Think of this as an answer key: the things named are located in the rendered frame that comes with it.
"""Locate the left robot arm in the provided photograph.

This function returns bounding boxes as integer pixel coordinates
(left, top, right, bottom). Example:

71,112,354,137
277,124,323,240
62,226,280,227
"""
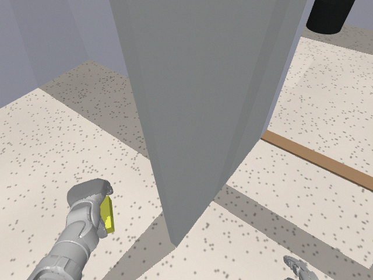
27,199,101,280

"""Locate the left robot hand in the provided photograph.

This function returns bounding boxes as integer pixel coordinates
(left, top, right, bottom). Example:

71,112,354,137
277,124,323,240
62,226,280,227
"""
67,178,113,239

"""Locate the right robot hand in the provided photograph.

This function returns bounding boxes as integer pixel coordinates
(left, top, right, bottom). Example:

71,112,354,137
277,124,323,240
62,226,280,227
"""
283,255,319,280

